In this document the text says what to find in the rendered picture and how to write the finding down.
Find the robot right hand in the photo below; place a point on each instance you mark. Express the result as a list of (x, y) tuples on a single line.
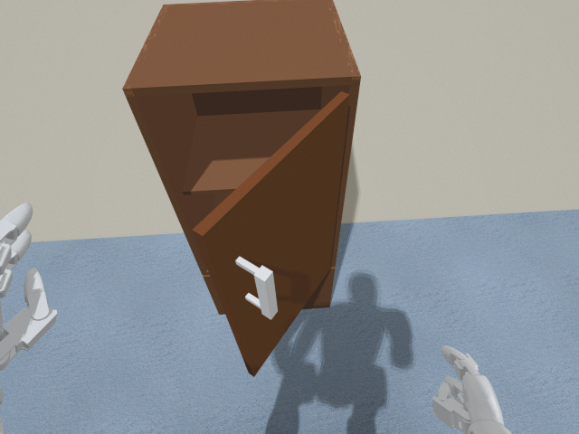
[(475, 399)]

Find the robot left hand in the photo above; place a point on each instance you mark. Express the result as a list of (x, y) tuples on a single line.
[(29, 325)]

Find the handle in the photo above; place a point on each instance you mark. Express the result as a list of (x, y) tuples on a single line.
[(264, 281)]

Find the cupboard door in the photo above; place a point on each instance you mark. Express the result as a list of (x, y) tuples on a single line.
[(281, 217)]

